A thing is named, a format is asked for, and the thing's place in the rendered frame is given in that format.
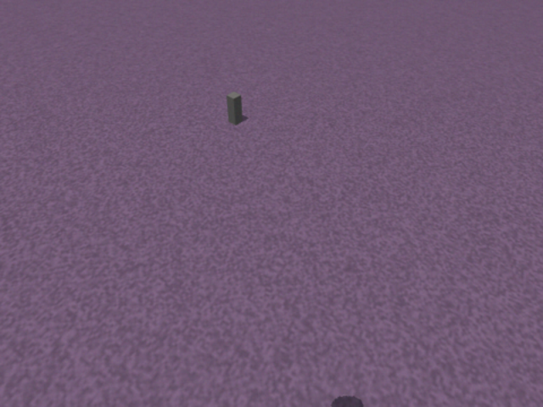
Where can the carton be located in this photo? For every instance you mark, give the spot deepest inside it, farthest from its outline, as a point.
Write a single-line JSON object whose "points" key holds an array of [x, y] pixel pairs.
{"points": [[234, 108]]}

